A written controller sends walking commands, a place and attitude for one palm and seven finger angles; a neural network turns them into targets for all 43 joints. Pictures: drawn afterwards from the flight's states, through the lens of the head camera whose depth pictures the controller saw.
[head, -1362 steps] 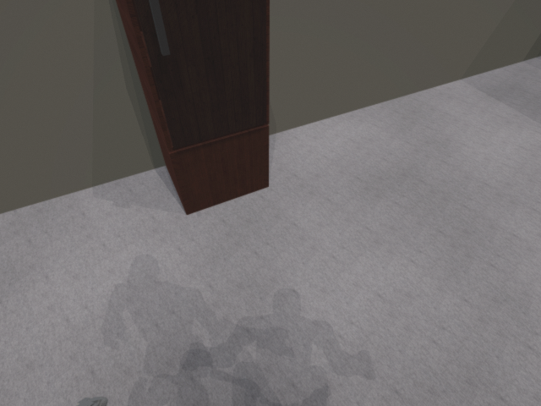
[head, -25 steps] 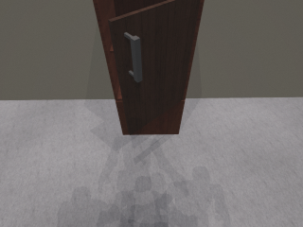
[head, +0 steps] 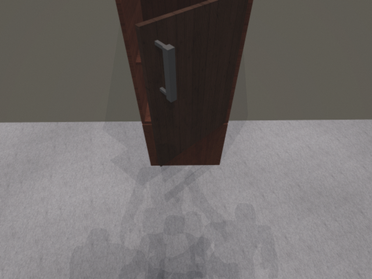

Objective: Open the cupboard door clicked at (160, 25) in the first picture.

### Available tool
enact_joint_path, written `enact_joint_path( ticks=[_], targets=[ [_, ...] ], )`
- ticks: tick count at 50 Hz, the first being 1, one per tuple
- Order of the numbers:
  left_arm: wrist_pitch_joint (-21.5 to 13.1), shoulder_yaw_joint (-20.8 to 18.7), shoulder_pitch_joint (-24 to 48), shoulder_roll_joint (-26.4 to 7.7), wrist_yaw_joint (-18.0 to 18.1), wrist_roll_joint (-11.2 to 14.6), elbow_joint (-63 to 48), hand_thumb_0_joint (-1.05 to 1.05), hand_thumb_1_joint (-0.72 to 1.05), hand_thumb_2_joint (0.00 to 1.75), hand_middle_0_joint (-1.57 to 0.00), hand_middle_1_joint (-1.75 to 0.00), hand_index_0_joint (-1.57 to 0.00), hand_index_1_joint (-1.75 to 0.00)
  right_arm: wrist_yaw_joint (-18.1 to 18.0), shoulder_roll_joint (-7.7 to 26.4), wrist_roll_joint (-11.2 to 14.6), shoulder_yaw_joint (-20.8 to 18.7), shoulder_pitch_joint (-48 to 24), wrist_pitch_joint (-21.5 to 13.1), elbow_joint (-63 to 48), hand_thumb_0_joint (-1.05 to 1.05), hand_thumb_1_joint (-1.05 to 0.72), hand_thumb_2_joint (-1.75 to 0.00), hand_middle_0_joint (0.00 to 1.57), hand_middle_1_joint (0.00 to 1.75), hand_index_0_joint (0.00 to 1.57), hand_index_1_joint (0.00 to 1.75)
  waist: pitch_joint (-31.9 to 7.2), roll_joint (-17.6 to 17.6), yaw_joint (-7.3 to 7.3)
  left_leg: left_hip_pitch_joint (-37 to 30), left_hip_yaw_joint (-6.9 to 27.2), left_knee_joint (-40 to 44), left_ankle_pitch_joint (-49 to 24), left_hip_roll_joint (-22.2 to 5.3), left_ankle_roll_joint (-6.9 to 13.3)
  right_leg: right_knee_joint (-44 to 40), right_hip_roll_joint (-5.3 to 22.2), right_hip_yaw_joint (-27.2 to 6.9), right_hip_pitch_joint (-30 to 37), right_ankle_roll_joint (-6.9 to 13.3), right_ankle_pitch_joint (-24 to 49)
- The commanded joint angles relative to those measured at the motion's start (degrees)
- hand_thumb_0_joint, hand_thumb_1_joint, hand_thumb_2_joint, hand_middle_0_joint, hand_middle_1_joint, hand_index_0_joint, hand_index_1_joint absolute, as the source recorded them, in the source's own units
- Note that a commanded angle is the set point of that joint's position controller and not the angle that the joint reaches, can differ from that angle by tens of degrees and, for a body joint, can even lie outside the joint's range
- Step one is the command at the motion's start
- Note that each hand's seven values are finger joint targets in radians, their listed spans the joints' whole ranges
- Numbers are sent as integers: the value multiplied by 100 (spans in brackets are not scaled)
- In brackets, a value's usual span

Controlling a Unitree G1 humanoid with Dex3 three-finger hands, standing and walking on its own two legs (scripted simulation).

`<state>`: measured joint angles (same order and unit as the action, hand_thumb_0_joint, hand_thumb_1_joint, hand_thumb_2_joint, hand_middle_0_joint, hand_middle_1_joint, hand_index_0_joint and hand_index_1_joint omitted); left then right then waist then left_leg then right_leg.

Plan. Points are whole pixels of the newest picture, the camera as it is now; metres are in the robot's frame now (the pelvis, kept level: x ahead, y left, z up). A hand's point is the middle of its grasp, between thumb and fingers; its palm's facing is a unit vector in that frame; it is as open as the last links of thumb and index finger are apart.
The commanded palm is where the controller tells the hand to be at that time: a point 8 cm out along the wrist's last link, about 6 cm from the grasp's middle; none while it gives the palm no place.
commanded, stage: walk to a spot facing it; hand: left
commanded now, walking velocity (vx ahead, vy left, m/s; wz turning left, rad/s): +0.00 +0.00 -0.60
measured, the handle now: (165, 72) +0.60 +0.10 +0.12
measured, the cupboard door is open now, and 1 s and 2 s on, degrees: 40 40 40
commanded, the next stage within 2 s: none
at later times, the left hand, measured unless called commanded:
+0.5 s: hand out of the picture +0.05 +0.20 -0.18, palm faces -0.16 -0.95 -0.27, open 7.4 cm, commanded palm none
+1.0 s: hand out of the picture +0.13 +0.18 -0.18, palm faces -0.39 -0.90 -0.22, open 7.4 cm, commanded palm none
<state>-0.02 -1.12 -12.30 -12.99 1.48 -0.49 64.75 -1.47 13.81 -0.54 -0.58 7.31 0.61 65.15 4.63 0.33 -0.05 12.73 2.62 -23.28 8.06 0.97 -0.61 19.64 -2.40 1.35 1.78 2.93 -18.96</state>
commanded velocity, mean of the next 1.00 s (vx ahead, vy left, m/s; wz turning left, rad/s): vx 0.00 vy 0.00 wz -0.60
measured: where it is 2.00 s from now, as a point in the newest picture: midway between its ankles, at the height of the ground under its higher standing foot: outside the picture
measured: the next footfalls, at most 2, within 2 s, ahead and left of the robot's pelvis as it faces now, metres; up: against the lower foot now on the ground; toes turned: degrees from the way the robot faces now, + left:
left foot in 0.88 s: +0.06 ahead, +0.13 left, +0.00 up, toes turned -24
right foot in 1.18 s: -0.06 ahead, -0.12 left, +0.00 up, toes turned -38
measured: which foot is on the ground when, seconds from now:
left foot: down 0.00-0.50, up 0.52-0.86, down 0.88-1.00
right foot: down 0.00-0.88, up 0.90-1.00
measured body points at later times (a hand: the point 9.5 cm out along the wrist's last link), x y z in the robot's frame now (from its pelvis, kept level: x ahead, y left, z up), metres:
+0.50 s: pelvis -0.03 +0.00 -0.02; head +0.01 -0.03 +0.43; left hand +0.06 +0.25 -0.16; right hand -0.04 -0.25 -0.18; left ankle +0.05 +0.13 -0.74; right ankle -0.08 -0.08 -0.74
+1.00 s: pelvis -0.02 +0.02 -0.01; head +0.04 +0.01 +0.44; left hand +0.15 +0.23 -0.16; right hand -0.03 -0.24 -0.14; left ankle +0.03 +0.15 -0.74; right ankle -0.10 -0.07 -0.68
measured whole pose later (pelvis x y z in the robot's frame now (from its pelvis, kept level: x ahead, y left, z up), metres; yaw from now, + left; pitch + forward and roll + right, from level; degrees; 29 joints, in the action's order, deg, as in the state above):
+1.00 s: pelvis -0.02 +0.02 -0.01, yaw -28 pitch +1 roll +0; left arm 3.7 -5.7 -9.2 -13.8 -0.8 -1.6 53.9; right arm -2.2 10.3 -1.8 -1.8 7.8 0.0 50.8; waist 6.4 -1.8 2.1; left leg 14.8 -2.3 -31.4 17.7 -3.6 -1.4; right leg 60.4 -2.1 -2.0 -27.2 -2.3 -29.5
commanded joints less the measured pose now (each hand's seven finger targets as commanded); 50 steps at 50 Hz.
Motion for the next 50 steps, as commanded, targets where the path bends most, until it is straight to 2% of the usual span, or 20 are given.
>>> enact_joint_path(
  ticks=[1,4,13,17,19,23,24,25,26,27,30,33,38,41,42,43,44,45,47,50],
  targets=[
    [-109,-182,-231,-975,60,26,-222,0,90,90,-20,-30,-20,-30,-87,900,-15,-169,30,-81,-224,0,-90,-90,20,30,20,30,-236,-56,-35,-730,419,68,-1174,-609,301,-424,850,-457,-767,-88,1828],
    [12,-169,-407,-636,88,19,-247,0,90,90,-20,-30,-20,-30,-119,485,-31,-139,311,-2,-211,0,-90,-90,20,30,20,30,-230,-79,-63,-607,180,-223,-1113,-666,218,-211,870,-597,-853,-107,2184],
    [186,-386,-395,-739,4,-35,-761,0,90,90,-20,-30,-20,-30,-176,601,-56,-366,453,82,-766,0,-90,-90,20,30,20,30,-182,56,-67,-161,-46,-631,-412,-918,210,632,729,-1142,-1432,123,1913],
    [246,-402,-430,-502,-89,-33,-946,0,90,90,-20,-30,-20,-30,-191,884,-106,-478,637,56,-916,0,-90,-90,20,30,20,30,-276,1173,-58,-320,1031,421,259,-1946,835,2111,65,-523,-2180,-102,-259],
    [281,-413,-238,-415,-155,-45,-1089,0,90,90,-20,-30,-20,-30,-172,949,-125,-499,763,1,-999,0,-90,-90,20,30,20,30,-528,1190,-100,-87,1263,852,470,-2444,1192,3276,208,-272,-2169,-180,-1567],
    [233,-493,-1062,-310,-230,-53,-913,0,90,90,-20,-30,-20,-30,-151,882,-117,-492,70,23,-1249,0,-90,-90,20,30,20,30,-661,325,468,931,-135,-149,438,-1816,585,1432,322,62,-768,-179,-256],
    [203,-555,-1274,-678,-185,-121,-876,0,90,90,-20,-30,-20,-30,-114,624,-57,-490,-76,102,-1371,0,-90,-90,20,30,20,30,-289,-792,558,1778,-623,-1365,1460,-1069,148,70,935,-1117,-656,7,-260],
    [149,-640,-1074,-1282,-88,-179,-1007,0,90,90,-20,-30,-20,-30,-25,237,-36,-414,-280,113,-1592,0,-90,-90,20,30,20,30,90,-2121,549,2541,-956,-2968,2393,-251,-237,-921,2348,-3243,-1068,575,-28],
    [156,-627,-760,-1377,-61,-111,-1140,0,90,90,-20,-30,-20,-30,21,464,-62,-462,-358,151,-1607,0,-90,-90,20,30,20,30,72,-1135,475,2211,-212,-3699,2375,-379,-166,-805,2394,-3029,-1648,931,-147],
    [139,-612,-347,-1186,-32,-120,-1224,0,90,90,-20,-30,-20,-30,12,379,-49,-497,-328,178,-1515,0,-90,-90,20,30,20,30,63,-911,209,2311,-67,-4100,1960,-365,-150,-561,1937,-2825,-1651,867,213],
    [62,-536,-132,-836,15,-92,-1246,0,90,90,-20,-30,-20,-30,-14,283,-45,-455,-31,123,-1383,0,-90,-90,20,30,20,30,-245,-811,46,2124,-155,-4044,1549,-466,-257,136,1565,-1981,-1060,790,2569],
    [54,-577,-451,-925,30,-97,-1150,0,90,90,-20,-30,-20,-30,-49,174,1,-432,-156,109,-1453,0,-90,-90,20,30,20,30,-549,-600,197,1887,-294,-3386,1747,-346,-297,434,1515,-2037,-485,837,3745],
    [103,-638,-443,-1002,18,-129,-1176,0,90,90,-20,-30,-20,-30,-88,189,41,-427,-278,68,-1628,0,-90,-90,20,30,20,30,-514,-960,233,1499,-234,-2482,1886,-240,-250,496,1469,-2436,-597,885,3728],
    [142,-639,-79,-976,-8,-78,-1294,0,90,90,-20,-30,-20,-30,-133,218,57,-406,224,3,-1517,0,-90,-90,20,30,20,30,-663,-807,-64,402,-256,-858,1092,-149,-197,867,1128,-2387,-1117,548,3670],
    [159,-601,59,-842,-22,-37,-1357,0,90,90,-20,-30,-20,-30,-158,354,46,-413,552,-50,-1404,0,-90,-90,20,30,20,30,-781,-509,-224,-535,-177,-49,394,-394,-127,1148,829,-2120,-1740,264,3038],
    [173,-548,-98,-502,-69,1,-1466,0,90,90,-20,-30,-20,-30,-176,828,-25,-500,671,-110,-1415,0,-90,-90,20,30,20,30,-1025,854,-162,-1477,1072,418,-432,-1640,269,1861,83,-1467,-2822,-143,974],
    [163,-493,-54,-411,-127,-6,-1615,0,90,90,-20,-30,-20,-30,-199,1209,-92,-551,815,-91,-1491,0,-90,-90,20,30,20,30,-882,1845,-175,-1438,2045,565,-1587,-2897,1055,3246,-127,-494,-3427,-459,-1791],
    [149,-524,103,-541,-165,-74,-1740,0,90,90,-20,-30,-20,-30,-219,1197,-135,-540,814,-68,-1611,0,-90,-90,20,30,20,30,-641,900,-212,-676,1939,447,-1616,-3074,1399,4200,150,-455,-3328,-503,-1808],
    [181,-554,274,-462,-227,-109,-1612,0,90,90,-20,-30,-20,-30,-193,894,-167,-445,665,-112,-1618,0,-90,-90,20,30,20,30,-540,1291,-51,-707,913,144,-2954,-2222,1017,4799,261,-421,-3518,-574,-1260],
    [232,-488,409,-374,-325,-63,-1720,0,90,90,-20,-30,-20,-30,-193,811,-166,-438,527,-101,-1708,0,-90,-90,20,30,20,30,-647,1091,-37,-868,1,-39,-2894,-1863,806,4075,378,-51,-3256,-602,-973]
  ],
)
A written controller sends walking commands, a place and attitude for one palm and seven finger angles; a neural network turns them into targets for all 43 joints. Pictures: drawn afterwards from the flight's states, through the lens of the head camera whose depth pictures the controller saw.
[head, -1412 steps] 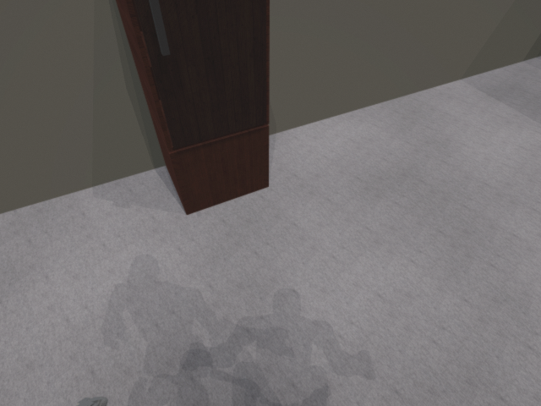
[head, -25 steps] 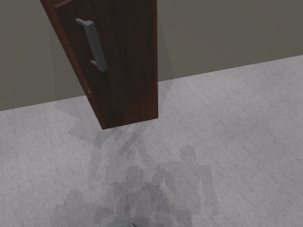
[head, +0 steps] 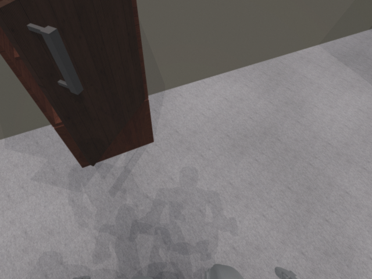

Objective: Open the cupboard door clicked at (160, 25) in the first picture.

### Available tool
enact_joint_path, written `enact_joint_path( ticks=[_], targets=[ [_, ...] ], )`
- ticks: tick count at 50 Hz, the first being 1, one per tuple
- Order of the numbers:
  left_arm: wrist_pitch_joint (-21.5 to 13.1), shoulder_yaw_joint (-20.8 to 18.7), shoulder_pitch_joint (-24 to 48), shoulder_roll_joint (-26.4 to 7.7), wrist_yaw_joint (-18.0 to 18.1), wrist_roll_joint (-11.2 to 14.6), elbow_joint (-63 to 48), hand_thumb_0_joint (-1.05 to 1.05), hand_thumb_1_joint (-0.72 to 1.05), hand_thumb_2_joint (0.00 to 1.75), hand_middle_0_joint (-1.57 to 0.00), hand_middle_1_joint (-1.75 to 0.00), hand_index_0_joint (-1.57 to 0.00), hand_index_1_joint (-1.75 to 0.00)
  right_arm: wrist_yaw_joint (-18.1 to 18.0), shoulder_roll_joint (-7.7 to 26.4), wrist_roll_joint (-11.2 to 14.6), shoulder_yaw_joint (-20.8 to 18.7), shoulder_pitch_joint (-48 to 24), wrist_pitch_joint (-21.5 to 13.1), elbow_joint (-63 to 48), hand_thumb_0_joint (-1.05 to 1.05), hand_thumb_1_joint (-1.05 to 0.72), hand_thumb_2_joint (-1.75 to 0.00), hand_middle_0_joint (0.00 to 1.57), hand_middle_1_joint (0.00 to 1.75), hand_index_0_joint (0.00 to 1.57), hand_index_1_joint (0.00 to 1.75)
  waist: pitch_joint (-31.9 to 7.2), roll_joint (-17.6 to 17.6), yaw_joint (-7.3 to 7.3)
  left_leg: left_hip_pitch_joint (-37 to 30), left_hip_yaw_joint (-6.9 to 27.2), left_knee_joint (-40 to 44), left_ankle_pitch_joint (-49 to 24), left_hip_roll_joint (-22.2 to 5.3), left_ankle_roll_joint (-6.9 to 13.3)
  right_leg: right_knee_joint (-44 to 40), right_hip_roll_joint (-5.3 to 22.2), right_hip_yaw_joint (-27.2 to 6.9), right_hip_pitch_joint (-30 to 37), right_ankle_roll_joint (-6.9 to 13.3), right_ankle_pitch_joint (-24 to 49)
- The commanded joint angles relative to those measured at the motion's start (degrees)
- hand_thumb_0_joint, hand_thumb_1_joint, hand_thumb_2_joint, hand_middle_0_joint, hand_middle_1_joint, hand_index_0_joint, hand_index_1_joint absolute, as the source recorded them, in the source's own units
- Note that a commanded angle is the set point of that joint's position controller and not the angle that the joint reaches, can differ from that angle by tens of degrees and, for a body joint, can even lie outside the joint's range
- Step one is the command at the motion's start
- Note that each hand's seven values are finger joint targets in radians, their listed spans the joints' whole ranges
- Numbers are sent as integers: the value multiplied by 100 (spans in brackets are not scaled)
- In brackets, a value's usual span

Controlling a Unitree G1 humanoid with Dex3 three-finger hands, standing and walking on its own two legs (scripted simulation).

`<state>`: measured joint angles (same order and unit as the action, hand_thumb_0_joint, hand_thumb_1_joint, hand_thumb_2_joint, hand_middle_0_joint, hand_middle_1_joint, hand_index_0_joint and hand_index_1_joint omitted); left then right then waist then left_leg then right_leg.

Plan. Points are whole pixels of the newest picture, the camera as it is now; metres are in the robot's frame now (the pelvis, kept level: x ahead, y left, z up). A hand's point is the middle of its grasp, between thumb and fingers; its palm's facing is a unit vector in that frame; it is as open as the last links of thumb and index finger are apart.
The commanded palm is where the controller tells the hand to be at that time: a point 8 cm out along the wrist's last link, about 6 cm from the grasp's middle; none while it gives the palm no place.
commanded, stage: walk to a spot facing it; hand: left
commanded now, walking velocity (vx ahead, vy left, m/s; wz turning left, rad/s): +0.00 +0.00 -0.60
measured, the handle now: (57, 61) +0.52 +0.36 +0.12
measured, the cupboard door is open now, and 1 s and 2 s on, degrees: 40 40 40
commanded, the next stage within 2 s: turn to face it in 2.00 s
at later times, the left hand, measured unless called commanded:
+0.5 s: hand (130, 272) +0.14 +0.14 -0.17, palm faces -0.29 -0.93 -0.22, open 7.4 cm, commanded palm none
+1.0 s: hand (185, 229) +0.25 +0.02 -0.16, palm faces -0.56 -0.79 -0.24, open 7.4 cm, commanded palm none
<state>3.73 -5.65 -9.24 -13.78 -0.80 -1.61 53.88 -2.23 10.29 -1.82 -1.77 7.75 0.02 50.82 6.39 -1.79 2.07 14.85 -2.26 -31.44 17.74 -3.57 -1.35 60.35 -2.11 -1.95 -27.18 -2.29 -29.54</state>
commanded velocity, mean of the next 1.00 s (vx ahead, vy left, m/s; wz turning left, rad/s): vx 0.16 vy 0.00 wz -0.57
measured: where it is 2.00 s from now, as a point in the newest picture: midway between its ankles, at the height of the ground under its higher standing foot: (267, 241)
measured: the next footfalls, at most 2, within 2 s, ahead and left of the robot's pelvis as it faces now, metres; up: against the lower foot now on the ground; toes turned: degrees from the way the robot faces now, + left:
right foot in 0.18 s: +0.04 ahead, -0.14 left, +0.00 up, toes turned -11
left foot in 0.52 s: +0.10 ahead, +0.09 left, +0.00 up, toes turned -18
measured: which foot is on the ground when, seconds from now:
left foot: down 0.00-0.18, up 0.20-0.50, down 0.52-0.84, up 0.86-1.00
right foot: up 0.00-0.16, down 0.18-0.52, up 0.54-0.82, down 0.84-1.00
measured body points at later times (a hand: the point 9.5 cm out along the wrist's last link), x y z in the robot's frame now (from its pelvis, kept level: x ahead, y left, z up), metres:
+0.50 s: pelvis +0.01 -0.02 +0.00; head +0.07 -0.03 +0.44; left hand +0.16 +0.19 -0.15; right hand +0.01 -0.30 -0.14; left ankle +0.05 +0.10 -0.72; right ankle +0.00 -0.14 -0.73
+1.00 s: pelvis +0.06 -0.10 +0.00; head +0.10 -0.13 +0.45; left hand +0.28 +0.06 -0.14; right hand -0.07 -0.33 -0.15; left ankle +0.13 +0.03 -0.67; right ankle -0.01 -0.18 -0.73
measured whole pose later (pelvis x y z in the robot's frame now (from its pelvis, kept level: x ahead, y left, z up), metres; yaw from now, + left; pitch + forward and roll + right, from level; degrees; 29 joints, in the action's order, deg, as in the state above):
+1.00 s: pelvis +0.06 -0.10 +0.00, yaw -36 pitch +1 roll +0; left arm -0.8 -4.1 -10.6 -11.8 -0.8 -1.8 53.8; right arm 0.7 14.8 -1.5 -3.8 14.0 1.7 55.5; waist 5.4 1.6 -1.4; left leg 27.9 -3.7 -59.5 22.8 -7.1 -4.1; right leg 29.7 -0.3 2.7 -14.0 1.4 -17.0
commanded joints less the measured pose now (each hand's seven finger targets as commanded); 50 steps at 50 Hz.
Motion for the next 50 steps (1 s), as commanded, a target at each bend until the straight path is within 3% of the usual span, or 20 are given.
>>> enact_joint_path(
  ticks=[1,5,7,8,9,11,14,20,24,26,27,29,32,37,40,41,42,43,46,50],
  targets=[
    [-138,-19,134,-258,-122,46,-645,0,90,90,-20,-30,-20,-30,-111,1211,-31,-332,517,-41,-250,0,-90,-90,20,30,20,30,-864,1343,-268,-1018,310,785,-3654,-1373,827,-405,347,409,-151,-77,219],
    [-177,0,134,-259,-157,53,-703,0,90,90,-20,-30,-20,-30,-41,1358,-27,-397,571,10,-230,0,-90,-90,20,30,20,30,-693,1421,-309,-621,78,569,-2971,-1484,690,-1780,190,734,706,75,492],
    [-233,-57,-377,-439,-140,56,-554,0,90,90,-20,-30,-20,-30,-2,1390,18,-411,407,43,-276,0,-90,-90,20,30,20,30,-826,1104,-18,-163,-193,-206,-2354,-1306,342,-3006,171,767,1729,194,1606],
    [-308,-134,-758,-909,-79,16,-448,0,90,90,-20,-30,-20,-30,50,1161,90,-390,415,63,-374,0,-90,-90,20,30,20,30,-1063,8,150,655,-579,-1311,-1260,-875,-4,-3701,920,-203,2714,478,2855],
    [-355,-281,-1017,-1626,39,-12,-379,0,90,90,-20,-30,-20,-30,86,696,142,-260,98,80,-662,0,-90,-90,20,30,20,30,-1029,-1818,330,1976,-688,-2870,1946,-3,-299,-4112,2520,-2465,2929,1273,4596],
    [-280,-243,-709,-1407,167,12,-442,0,90,90,-20,-30,-20,-30,38,853,138,-287,-141,164,-629,0,-90,-90,20,30,20,30,-815,-1378,237,2204,337,-3758,1670,-172,-187,-4074,2100,-2400,2277,1610,3209],
    [-267,-115,-127,-1004,222,13,-607,0,90,90,-20,-30,-20,-30,68,798,121,-262,92,172,-379,0,-90,-90,20,30,20,30,-970,-787,-88,1623,227,-3362,928,-175,-267,-3781,1577,-1507,1959,1328,3691],
    [-242,-135,-156,-1055,176,-7,-522,0,90,90,-20,-30,-20,-30,63,651,150,-256,184,162,-326,0,-90,-90,20,30,20,30,-873,-667,-99,950,88,-1740,788,145,-218,-3843,1373,-1787,1687,1323,3353],
    [-192,-108,206,-908,141,58,-576,0,90,90,-20,-30,-20,-30,-14,744,158,-249,899,47,-117,0,-90,-90,20,30,20,30,-934,-399,-505,-550,113,365,-217,149,-113,-3388,983,-1739,778,841,2781],
    [-162,16,20,-335,36,134,-798,0,90,90,-20,-30,-20,-30,-70,1666,2,-398,1085,-40,-185,0,-90,-90,20,30,20,30,-946,2133,-486,-1324,2548,1789,-211,-2210,877,-1278,-253,-168,-732,146,-332],
    [-203,-42,236,-523,-34,78,-947,0,90,90,-20,-30,-20,-30,-102,1753,-25,-405,1032,-28,-312,0,-90,-90,20,30,20,30,-767,1452,-524,-521,2716,1918,291,-2649,1311,-240,152,-79,-573,72,-464],
    [-189,-92,429,-516,-127,-27,-809,0,90,90,-20,-30,-20,-30,-39,1449,-60,-327,850,-102,-280,0,-90,-90,20,30,20,30,-584,1368,-406,-456,2041,1890,479,-2058,1042,458,355,-40,-835,20,37],
    [-220,3,634,-236,-271,4,-825,0,90,90,-20,-30,-20,-30,-19,1233,-66,-296,934,-150,-190,0,-90,-90,20,30,20,30,-435,1249,-425,-850,670,1677,-316,-1521,734,-416,533,386,-769,-12,506],
    [-302,59,801,-140,-333,4,-815,0,90,90,-20,-30,-20,-30,57,1356,-62,-355,1318,-161,1,0,-90,-90,20,30,20,30,-478,1303,-573,-705,-42,1474,-243,-1620,620,-1906,380,908,177,88,493],
    [-357,-28,52,-311,-300,-9,-541,0,90,90,-20,-30,-20,-30,111,1328,-41,-353,1052,-137,-30,0,-90,-90,20,30,20,30,-631,914,-136,6,-495,494,106,-1442,335,-2970,160,1128,1743,251,1079],
    [-417,-138,-793,-734,-238,-24,-265,0,90,90,-20,-30,-20,-30,159,1179,29,-313,815,-141,-143,0,-90,-90,20,30,20,30,-905,-11,310,1036,-970,-784,264,-1026,78,-3617,615,381,3133,524,534],
    [-491,-351,-1632,-1592,-111,-30,-21,0,90,90,-20,-30,-20,-30,231,643,139,-168,240,-151,-542,0,-90,-90,20,30,20,30,-915,-2278,756,2992,-1297,-2865,2139,-52,-252,-4605,2395,-2626,4086,1334,199],
    [-463,-346,-1867,-1664,7,76,32,0,90,90,-20,-30,-20,-30,221,941,68,-202,-355,-140,-748,0,-90,-90,20,30,20,30,-600,-1268,892,3430,-132,-3537,2097,-240,-180,-4807,2733,-3133,3670,1739,501],
    [-507,-131,-570,-935,98,29,-252,0,90,90,-20,-30,-20,-30,246,911,41,-282,-37,-113,-381,0,-90,-90,20,30,20,30,-359,-912,76,2647,191,-3376,666,-584,-244,-4799,1929,-1749,2260,1374,350],
    [-639,-99,-345,-862,40,-1,-197,0,90,90,-20,-30,-20,-30,317,628,43,-267,297,-84,-175,0,-90,-90,20,30,20,30,-416,-542,-242,1610,-126,-2046,57,-299,-258,-4729,1517,-977,1698,1283,1329]
  ],
)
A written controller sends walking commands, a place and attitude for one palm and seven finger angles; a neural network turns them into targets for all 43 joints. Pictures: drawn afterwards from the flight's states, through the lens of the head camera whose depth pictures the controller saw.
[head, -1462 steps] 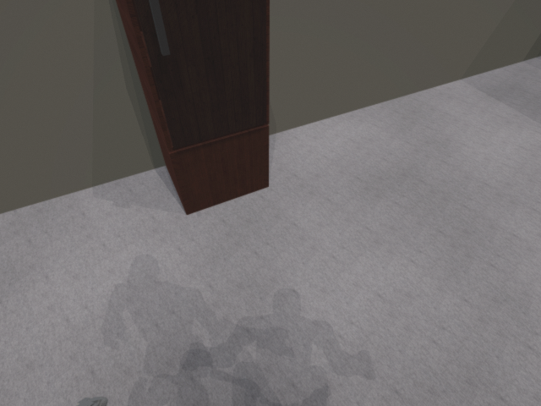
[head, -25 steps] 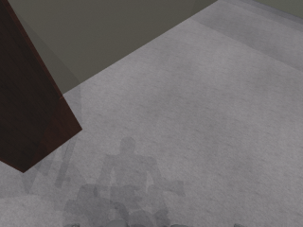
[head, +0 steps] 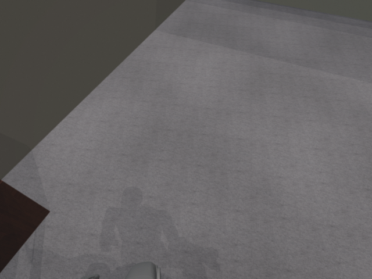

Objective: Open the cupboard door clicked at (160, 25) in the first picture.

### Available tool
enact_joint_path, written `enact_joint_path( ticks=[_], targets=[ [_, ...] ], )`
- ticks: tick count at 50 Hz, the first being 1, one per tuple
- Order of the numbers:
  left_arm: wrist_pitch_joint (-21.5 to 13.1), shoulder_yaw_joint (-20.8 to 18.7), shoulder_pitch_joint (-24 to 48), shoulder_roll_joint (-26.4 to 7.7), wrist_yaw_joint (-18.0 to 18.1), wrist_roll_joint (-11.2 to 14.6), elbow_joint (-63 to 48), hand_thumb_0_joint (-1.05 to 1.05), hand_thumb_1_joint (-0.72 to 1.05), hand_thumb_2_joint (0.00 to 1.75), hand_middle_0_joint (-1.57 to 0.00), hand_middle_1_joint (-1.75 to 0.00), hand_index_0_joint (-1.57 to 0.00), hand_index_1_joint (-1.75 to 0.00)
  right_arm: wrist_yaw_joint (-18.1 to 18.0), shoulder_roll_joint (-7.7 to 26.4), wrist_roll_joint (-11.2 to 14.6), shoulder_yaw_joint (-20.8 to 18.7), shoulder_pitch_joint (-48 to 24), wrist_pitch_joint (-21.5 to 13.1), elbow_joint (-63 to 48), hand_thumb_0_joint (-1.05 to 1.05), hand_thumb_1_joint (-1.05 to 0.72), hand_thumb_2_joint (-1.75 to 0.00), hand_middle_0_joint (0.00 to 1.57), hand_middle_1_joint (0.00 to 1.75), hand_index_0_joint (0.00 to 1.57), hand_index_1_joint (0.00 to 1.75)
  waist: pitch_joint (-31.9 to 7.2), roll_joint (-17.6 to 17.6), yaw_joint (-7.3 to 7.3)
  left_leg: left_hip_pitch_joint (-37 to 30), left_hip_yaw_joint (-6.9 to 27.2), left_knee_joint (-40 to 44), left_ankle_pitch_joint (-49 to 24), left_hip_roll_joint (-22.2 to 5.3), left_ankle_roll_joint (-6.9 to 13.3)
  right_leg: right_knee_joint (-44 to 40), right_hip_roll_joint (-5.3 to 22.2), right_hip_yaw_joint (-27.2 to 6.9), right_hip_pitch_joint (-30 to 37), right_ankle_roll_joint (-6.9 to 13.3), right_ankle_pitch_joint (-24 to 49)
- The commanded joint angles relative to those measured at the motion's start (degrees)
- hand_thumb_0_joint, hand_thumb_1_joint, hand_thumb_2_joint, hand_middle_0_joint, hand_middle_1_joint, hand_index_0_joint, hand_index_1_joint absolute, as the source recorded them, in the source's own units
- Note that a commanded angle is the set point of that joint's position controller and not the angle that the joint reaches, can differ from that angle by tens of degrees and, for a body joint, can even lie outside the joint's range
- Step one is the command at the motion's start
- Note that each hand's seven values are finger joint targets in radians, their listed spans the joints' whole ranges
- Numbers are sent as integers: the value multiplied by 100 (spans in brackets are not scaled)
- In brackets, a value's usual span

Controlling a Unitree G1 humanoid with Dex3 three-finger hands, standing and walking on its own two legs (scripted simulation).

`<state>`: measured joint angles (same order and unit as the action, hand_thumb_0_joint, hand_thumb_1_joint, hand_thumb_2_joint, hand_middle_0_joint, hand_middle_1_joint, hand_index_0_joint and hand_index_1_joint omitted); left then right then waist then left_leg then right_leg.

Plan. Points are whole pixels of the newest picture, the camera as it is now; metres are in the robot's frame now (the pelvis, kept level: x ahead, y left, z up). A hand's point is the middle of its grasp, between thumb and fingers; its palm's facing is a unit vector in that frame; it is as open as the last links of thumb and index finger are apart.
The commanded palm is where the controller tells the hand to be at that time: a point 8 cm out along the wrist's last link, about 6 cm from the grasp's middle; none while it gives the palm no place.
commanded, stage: walk to a spot facing it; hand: left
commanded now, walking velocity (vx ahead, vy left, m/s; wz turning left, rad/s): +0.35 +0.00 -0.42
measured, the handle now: out of the picture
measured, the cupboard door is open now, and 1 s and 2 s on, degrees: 40 40 40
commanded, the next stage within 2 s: turn to face it in 1.00 s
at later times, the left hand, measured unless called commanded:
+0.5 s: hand (149, 183) +0.38 +0.13 -0.15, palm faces -0.29 -0.94 -0.18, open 7.4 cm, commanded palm none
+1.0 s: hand (168, 158) +0.49 +0.08 -0.19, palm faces -0.26 -0.95 -0.16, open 7.3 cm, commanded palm none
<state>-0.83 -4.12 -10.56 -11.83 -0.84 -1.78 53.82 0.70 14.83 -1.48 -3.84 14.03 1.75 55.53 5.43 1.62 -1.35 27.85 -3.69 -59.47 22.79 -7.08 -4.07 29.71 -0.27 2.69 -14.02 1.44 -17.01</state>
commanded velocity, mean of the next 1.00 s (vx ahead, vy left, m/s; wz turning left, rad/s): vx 0.35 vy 0.00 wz -0.23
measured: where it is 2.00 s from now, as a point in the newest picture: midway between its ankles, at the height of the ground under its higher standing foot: (229, 184)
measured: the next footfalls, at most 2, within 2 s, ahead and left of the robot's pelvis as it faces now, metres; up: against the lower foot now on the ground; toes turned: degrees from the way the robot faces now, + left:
left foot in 0.16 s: +0.19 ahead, +0.13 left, +0.00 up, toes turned +1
right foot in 0.56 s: +0.33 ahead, -0.18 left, +0.00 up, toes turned -23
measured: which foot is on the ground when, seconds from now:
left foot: up 0.00-0.14, down 0.16-0.56, up 0.58-0.92, down 0.94-1.00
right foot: down 0.00-0.16, up 0.18-0.54, down 0.56-0.96, up 0.98-1.00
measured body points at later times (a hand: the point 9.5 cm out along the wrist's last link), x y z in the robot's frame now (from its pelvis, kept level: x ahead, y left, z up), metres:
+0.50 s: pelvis +0.21 -0.02 +0.00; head +0.26 -0.03 +0.45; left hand +0.40 +0.18 -0.14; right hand +0.10 -0.22 -0.14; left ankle +0.15 +0.13 -0.73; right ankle +0.27 -0.16 -0.70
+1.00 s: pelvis +0.46 -0.10 -0.01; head +0.50 -0.09 +0.44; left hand +0.51 +0.14 -0.18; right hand +0.49 -0.35 -0.14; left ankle +0.57 -0.02 -0.74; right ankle +0.31 -0.16 -0.69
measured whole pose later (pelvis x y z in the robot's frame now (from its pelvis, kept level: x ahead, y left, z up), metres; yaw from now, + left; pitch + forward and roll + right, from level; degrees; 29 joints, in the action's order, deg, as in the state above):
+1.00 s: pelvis +0.46 -0.10 -0.01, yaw -19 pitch +0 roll -1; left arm -1.9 -3.3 -18.5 -10.6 -0.5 -1.0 64.8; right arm 0.8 9.6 -2.2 -2.6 6.7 -4.4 56.3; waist 4.2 -1.9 0.8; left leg 22.8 -9.2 -35.7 11.3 -4.8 2.2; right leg 50.2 0.7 3.0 -10.9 1.2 -27.9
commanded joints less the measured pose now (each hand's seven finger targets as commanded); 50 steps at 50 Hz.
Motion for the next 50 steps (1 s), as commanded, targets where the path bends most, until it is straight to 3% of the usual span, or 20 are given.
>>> enact_joint_path(
  ticks=[1,5,7,8,9,10,13,17,23,26,27,28,30,34,43,45,46,47,48,50],
  targets=[
    [-193,-258,-225,-1088,27,15,-143,0,90,90,-20,-30,-20,-30,30,154,12,-46,-347,-283,-641,0,-90,-90,20,30,20,30,-351,-770,109,166,-27,1136,-489,108,19,-1625,1325,-1461,413,924,34],
    [-165,-286,-205,-1093,-18,47,-5,0,90,90,-20,-30,-20,-30,-1,170,23,-47,-247,-421,-612,0,-90,-90,20,30,20,30,-240,-731,14,-988,-251,2467,-837,439,87,-1304,1111,-1455,49,785,-144],
    [-148,-230,-48,-785,-32,69,-66,0,90,90,-20,-30,-20,-30,-109,518,9,-119,675,-530,-283,0,-90,-90,20,30,20,30,-512,15,-429,-2701,61,3353,-700,216,251,-74,629,-1121,-812,479,65],
    [-144,-157,-257,-403,-73,97,-130,0,90,90,-20,-30,-20,-30,-177,1128,-96,-280,1414,-577,-124,0,-90,-90,20,30,20,30,-1093,1407,-658,-3796,1925,3817,-29,-1216,764,1733,-133,-414,-1840,143,-761],
    [-183,-107,-36,-312,-87,106,-349,0,90,90,-20,-30,-20,-30,-246,1384,-158,-288,1994,-549,-41,0,-90,-90,20,30,20,30,-1232,1613,-824,-4052,3367,4537,276,-2264,1363,3393,-344,-214,-2600,49,-1795],
    [-192,-126,319,-426,-81,17,-363,0,90,90,-20,-30,-20,-30,-235,1164,-135,-223,1752,-542,-40,0,-90,-90,20,30,20,30,-794,1122,-724,-3344,3343,4729,568,-2282,1419,4295,70,-562,-2892,95,-1385],
    [-128,-113,263,-213,-225,-10,-184,0,90,90,-20,-30,-20,-30,-239,415,-74,-24,768,-640,-216,0,-90,-90,20,30,20,30,-103,693,-86,-2258,1442,4850,-641,-1567,1010,4327,666,-441,-2733,-63,-31],
    [-4,-15,411,11,-258,-2,-203,0,90,90,-20,-30,-20,-30,-229,341,-51,-16,1014,-680,33,0,-90,-90,20,30,20,30,-475,616,-51,-2530,-19,4715,-2115,-1157,937,2713,669,-67,-2262,-171,257],
    [-29,-11,970,-56,-231,-1,-329,0,90,90,-20,-30,-20,-30,-148,352,-112,-26,1276,-548,266,0,-90,-90,20,30,20,30,-95,555,-149,-2299,-516,4649,-2028,-1234,888,959,401,432,-1335,-28,452],
    [-121,-94,-232,-346,-184,-12,91,0,90,90,-20,-30,-20,-30,-139,470,-56,11,1088,-495,322,0,-90,-90,20,30,20,30,-683,237,510,-2079,-968,2929,-3615,-948,623,239,-40,759,623,238,506],
    [-196,-234,-1235,-794,-113,-36,400,0,90,90,-20,-30,-20,-30,-84,335,45,40,903,-514,246,0,-90,-90,20,30,20,30,-1183,-438,995,-905,-1254,1390,-3192,-601,416,-50,630,-153,2306,558,51],
    [-225,-438,-2065,-1526,5,1,609,0,90,90,-20,-30,-20,-30,-59,-108,145,120,856,-547,-33,0,-90,-90,20,30,20,30,-1736,-2163,1197,867,-1157,-663,704,385,154,-951,2373,-3026,3538,1299,125],
    [-168,-307,-1241,-1311,95,141,469,0,90,90,-20,-30,-20,-30,-82,-5,89,17,136,-511,-85,0,-90,-90,20,30,20,30,-702,-1316,804,1531,148,-1776,537,-95,258,-1567,2409,-2947,2039,1295,-244],
    [-286,-67,-225,-512,129,61,262,0,90,90,-20,-30,-20,-30,-59,-277,-16,48,634,-327,337,0,-90,-90,20,30,20,30,-395,-761,6,180,71,-147,-233,-327,142,-1813,1647,-1021,222,885,787],
    [-405,-73,-763,-649,77,74,740,0,90,90,-20,-30,-20,-30,93,-235,19,24,-431,-457,-59,0,-90,-90,20,30,20,30,-201,-676,164,-128,-331,2441,-1021,128,256,-1471,1458,-621,1140,721,1770],
    [-397,-79,-650,-654,93,109,740,0,90,90,-20,-30,-20,-30,35,-55,0,-7,86,-519,139,0,-90,-90,20,30,20,30,-369,-524,-199,-1234,-502,3056,-1340,361,377,-643,1221,-274,886,533,2653],
    [-384,-61,-651,-537,92,119,682,0,90,90,-20,-30,-20,-30,-18,252,-39,-82,795,-565,360,0,-90,-90,20,30,20,30,-792,27,-493,-2582,-114,3286,-1529,124,589,539,969,-84,193,328,2676],
    [-366,-28,-869,-317,56,156,539,0,90,90,-20,-30,-20,-30,-99,853,-142,-226,1581,-591,537,0,-90,-90,20,30,20,30,-1506,1129,-690,-4022,1672,3416,-1671,-1258,1227,2233,289,374,-1186,31,993],
    [-400,54,-553,-246,22,136,307,0,90,90,-20,-30,-20,-30,-148,1092,-111,-260,2015,-510,580,0,-90,-90,20,30,20,30,-1623,1388,-793,-4262,2789,4018,-1953,-2113,1775,3865,-99,160,-1981,8,-1499],
    [-334,-3,1,-240,40,91,273,0,90,90,-20,-30,-20,-30,-175,670,-70,-174,1268,-522,426,0,-90,-90,20,30,20,30,-566,884,-501,-2696,2322,4463,-1249,-1993,1536,4845,488,-413,-2510,12,-815]
  ],
)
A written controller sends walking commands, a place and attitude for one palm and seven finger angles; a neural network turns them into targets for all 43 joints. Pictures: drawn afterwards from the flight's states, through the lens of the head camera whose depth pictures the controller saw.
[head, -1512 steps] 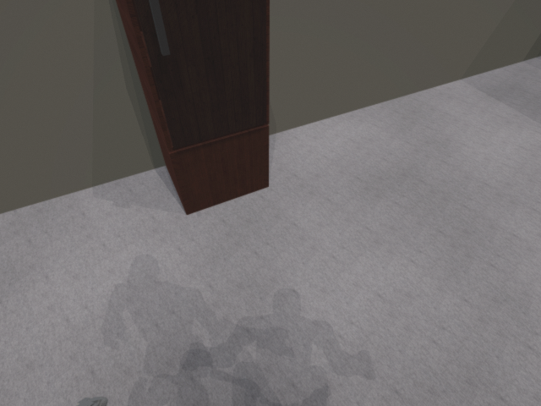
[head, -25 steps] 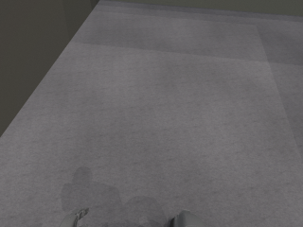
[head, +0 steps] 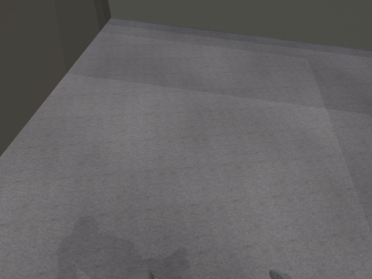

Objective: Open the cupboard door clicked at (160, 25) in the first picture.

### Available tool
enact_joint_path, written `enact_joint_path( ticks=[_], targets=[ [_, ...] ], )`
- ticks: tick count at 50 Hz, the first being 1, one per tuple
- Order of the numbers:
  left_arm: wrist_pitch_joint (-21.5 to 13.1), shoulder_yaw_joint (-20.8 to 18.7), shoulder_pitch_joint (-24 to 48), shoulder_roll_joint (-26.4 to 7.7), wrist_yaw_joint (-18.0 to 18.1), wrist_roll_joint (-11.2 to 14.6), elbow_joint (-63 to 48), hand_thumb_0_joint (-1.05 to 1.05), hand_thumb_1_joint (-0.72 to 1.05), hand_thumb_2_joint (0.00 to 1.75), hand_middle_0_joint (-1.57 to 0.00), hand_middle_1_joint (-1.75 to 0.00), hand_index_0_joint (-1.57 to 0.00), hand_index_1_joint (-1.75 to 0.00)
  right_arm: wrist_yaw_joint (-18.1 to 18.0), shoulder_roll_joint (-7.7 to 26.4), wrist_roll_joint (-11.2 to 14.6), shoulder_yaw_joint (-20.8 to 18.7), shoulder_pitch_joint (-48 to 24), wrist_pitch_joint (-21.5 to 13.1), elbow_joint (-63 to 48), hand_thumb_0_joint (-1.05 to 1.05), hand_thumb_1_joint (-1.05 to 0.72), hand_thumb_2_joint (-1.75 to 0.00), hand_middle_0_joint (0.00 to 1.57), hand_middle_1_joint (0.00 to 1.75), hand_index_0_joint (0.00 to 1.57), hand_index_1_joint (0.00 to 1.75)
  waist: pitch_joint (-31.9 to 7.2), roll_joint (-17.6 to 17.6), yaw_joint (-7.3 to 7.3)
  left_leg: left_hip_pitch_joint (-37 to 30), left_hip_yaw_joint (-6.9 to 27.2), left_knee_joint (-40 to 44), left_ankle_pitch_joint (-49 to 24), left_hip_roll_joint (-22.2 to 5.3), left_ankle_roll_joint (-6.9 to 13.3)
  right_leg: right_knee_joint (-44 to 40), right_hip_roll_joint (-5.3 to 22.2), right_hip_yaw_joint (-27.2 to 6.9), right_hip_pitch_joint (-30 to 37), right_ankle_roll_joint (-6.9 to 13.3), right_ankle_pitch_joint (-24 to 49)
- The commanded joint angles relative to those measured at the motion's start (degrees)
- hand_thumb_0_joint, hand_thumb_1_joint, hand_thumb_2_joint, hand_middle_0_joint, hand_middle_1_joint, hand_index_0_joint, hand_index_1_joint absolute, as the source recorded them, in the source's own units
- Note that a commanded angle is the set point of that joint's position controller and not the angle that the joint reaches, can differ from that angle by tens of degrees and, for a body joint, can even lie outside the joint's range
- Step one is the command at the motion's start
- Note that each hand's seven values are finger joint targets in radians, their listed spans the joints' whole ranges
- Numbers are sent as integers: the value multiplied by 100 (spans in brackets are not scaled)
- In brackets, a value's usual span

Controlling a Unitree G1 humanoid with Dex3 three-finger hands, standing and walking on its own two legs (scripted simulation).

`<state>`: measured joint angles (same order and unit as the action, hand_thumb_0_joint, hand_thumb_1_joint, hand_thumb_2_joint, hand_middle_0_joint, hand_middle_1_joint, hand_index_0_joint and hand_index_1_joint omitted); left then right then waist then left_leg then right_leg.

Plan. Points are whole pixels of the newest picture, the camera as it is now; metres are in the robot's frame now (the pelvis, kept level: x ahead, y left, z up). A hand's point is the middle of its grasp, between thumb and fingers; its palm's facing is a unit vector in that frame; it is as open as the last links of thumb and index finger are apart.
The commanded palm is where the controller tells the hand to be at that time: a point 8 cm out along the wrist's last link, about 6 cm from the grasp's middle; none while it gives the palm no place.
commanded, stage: turn to face it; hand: left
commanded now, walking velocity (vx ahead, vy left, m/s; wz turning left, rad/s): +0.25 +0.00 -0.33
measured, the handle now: out of the picture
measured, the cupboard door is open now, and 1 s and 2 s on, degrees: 40 40 40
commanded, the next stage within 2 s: none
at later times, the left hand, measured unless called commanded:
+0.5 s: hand (131, 232) +0.24 +0.16 -0.15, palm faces +0.19 -0.96 -0.21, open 7.2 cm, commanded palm none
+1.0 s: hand (131, 235) +0.23 +0.15 -0.13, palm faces +0.46 -0.83 -0.32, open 7.4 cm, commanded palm none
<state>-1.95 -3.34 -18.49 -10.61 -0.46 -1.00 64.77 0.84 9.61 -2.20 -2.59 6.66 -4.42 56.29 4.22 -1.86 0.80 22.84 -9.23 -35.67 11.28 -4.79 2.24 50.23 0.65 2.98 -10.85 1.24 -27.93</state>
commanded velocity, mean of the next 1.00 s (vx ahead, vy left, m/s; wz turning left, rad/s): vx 0.01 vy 0.00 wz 0.53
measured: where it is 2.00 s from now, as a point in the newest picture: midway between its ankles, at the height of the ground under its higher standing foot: (204, 265)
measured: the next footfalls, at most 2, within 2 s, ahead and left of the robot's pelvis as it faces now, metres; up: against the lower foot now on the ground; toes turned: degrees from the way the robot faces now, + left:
right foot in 0.30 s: +0.24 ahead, -0.16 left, +0.00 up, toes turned -6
left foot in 0.60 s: +0.25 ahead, +0.11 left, +0.00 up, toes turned +22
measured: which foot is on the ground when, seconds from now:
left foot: down 0.00-0.30, up 0.32-0.58, down 0.60-0.90, up 0.92-1.00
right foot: up 0.00-0.28, down 0.30-0.58, up 0.60-0.88, down 0.90-1.00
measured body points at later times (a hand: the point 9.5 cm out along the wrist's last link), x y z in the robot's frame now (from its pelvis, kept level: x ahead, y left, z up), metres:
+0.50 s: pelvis +0.18 -0.04 +0.01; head +0.21 -0.03 +0.46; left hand +0.23 +0.21 -0.14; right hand +0.20 -0.27 -0.14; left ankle +0.15 +0.08 -0.67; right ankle +0.20 -0.15 -0.72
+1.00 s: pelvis +0.25 -0.08 +0.01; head +0.30 -0.09 +0.45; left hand +0.21 +0.19 -0.11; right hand +0.44 -0.27 -0.15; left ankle +0.18 +0.06 -0.66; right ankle +0.29 -0.17 -0.72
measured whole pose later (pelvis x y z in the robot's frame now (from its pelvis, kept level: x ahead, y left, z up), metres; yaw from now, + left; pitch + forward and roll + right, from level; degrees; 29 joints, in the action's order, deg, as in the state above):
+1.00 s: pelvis +0.25 -0.08 +0.01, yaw +28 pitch +1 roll +2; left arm 0.6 -2.9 -9.7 -11.4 1.2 -1.6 51.3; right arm 1.3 15.5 -1.2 -5.6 8.0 4.3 53.5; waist 4.9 2.5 -0.8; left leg 29.9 1.4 -60.8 25.7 0.5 -2.8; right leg 35.2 4.3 6.2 -17.0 1.2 -19.1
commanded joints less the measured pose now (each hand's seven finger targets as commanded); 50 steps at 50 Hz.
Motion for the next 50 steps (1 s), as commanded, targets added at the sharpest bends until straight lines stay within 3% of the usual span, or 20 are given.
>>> enact_joint_path(
  ticks=[1,6,12,13,15,16,17,21,27,28,29,30,33,36,41,43,44,45,46,50],
  targets=[
    [-167,-103,772,-329,-52,-16,-766,0,90,90,-20,-30,-20,-30,-197,882,0,-216,1650,52,246,0,-90,-90,20,30,20,30,-140,943,-519,-1642,2418,2341,215,-2017,738,2646,566,-511,-2718,-26,671],
    [62,-32,394,44,-108,-58,-658,0,90,90,-20,-30,-20,-30,-201,634,49,-123,1301,-11,279,0,-90,-90,20,30,20,30,-191,870,-103,-1034,474,2402,-1192,-1260,406,372,663,-70,-1708,-217,1299],
    [-33,-7,220,-176,-36,-57,-528,0,90,90,-20,-30,-20,-30,-188,745,98,-97,1216,194,408,0,-90,-90,20,30,20,30,-390,769,57,-689,593,1361,-926,-750,223,-1964,225,564,34,-325,2125],
    [-80,-74,58,-457,-3,-47,-502,0,90,90,-20,-30,-20,-30,-161,682,131,-94,1139,224,390,0,-90,-90,20,30,20,30,-427,474,156,-378,537,1015,-451,-518,2,-2257,422,294,523,-277,2436],
    [-97,-250,-439,-1369,91,-58,-427,0,90,90,-20,-30,-20,-30,-100,318,162,-49,1328,319,226,0,-90,-90,20,30,20,30,-720,-1231,301,814,-39,-1034,2348,382,-450,-3031,2505,-1472,1476,543,3333],
    [-86,-262,-574,-1404,136,-28,-460,0,90,90,-20,-30,-20,-30,-127,275,166,-59,1061,372,127,0,-90,-90,20,30,20,30,-789,-1381,497,927,416,-2271,2872,267,-430,-3236,2878,-1774,1299,896,3643],
    [-111,-264,-347,-1209,193,-23,-488,0,90,90,-20,-30,-20,-30,-147,365,174,-86,967,397,120,0,-90,-90,20,30,20,30,-836,-1890,371,1233,710,-3009,2567,89,-459,-3138,2745,-1700,1327,938,4249],
    [-3,-186,586,-818,255,-54,-907,0,90,90,-20,-30,-20,-30,-37,179,172,-71,880,562,128,0,-90,-90,20,30,20,30,-496,-893,-80,566,592,-2407,1799,-181,-518,-3074,2309,109,118,500,3741],
    [83,-277,768,-995,195,-9,-1118,0,90,90,-20,-30,-20,-30,64,340,97,-112,1069,570,-98,0,-90,-90,20,30,20,30,-479,-354,-250,-672,-56,294,308,174,-449,-2026,1999,915,-201,43,2842],
    [117,-248,743,-882,179,9,-1173,0,90,90,-20,-30,-20,-30,70,667,87,-194,1381,532,-110,0,-90,-90,20,30,20,30,-761,426,-420,-1361,476,911,-602,-107,-308,-1177,1738,1059,-596,-187,2222],
    [176,-206,715,-543,144,78,-1408,0,90,90,-20,-30,-20,-30,18,1366,13,-368,1701,485,-166,0,-90,-90,20,30,20,30,-930,2287,-575,-1968,2706,1359,-2506,-1628,506,265,865,1168,-1926,-662,-464],
    [230,-137,1144,-564,166,24,-1667,0,90,90,-20,-30,-20,-30,-69,1722,19,-444,1944,525,-121,0,-90,-90,20,30,20,30,-1152,1956,-805,-1939,3415,1561,-2722,-2228,1116,1334,572,329,-2189,-616,-1398],
    [240,-178,1348,-538,148,-14,-1577,0,90,90,-20,-30,-20,-30,-191,1393,49,-377,1193,443,-358,0,-90,-90,20,30,20,30,-817,1595,-451,-1486,2664,1479,-2198,-1542,768,2062,656,-304,-2622,-622,-25],
    [290,-177,1101,-533,103,20,-1473,0,90,90,-20,-30,-20,-30,-199,1341,42,-332,778,417,-515,0,-90,-90,20,30,20,30,-794,1108,-236,-1353,2043,1396,-2458,-1122,617,1262,501,-245,-2135,-667,273],
    [289,-148,865,-545,97,35,-1559,0,90,90,-20,-30,-20,-30,-126,1531,32,-432,368,550,-691,0,-90,-90,20,30,20,30,-759,1107,-178,-767,2210,1376,-1327,-891,561,-703,113,50,-930,-570,336],
    [223,-197,283,-689,107,20,-1478,0,90,90,-20,-30,-20,-30,-95,1488,80,-453,-4,607,-828,0,-90,-90,20,30,20,30,-792,971,114,-168,2093,972,-634,-576,296,-2031,45,139,54,-521,1257],
    [161,-270,47,-1051,156,-43,-1476,0,90,90,-20,-30,-20,-30,-64,1193,139,-424,-73,627,-937,0,-90,-90,20,30,20,30,-796,-3,244,614,1700,148,416,-35,-47,-3144,830,-635,742,-315,1101],
    [134,-377,68,-1651,203,-122,-1537,0,90,90,-20,-30,-20,-30,-12,775,155,-349,-112,630,-1090,0,-90,-90,20,30,20,30,-547,-1886,287,1517,781,-1549,2210,870,-518,-3805,2515,-2493,781,360,1273],
    [165,-288,277,-1673,210,-54,-1635,0,90,90,-20,-30,-20,-30,25,1015,105,-373,-152,654,-1105,0,-90,-90,20,30,20,30,-440,-1493,228,1274,1167,-2780,2356,569,-408,-3783,2843,-2303,-41,721,1244],
    [73,-122,852,-878,239,-22,-1739,0,90,90,-20,-30,-20,-30,82,807,115,-329,-21,765,-717,0,-90,-90,20,30,20,30,-378,-974,-222,1193,986,-3528,1222,241,-614,-3029,1757,-417,150,353,3733]
  ],
)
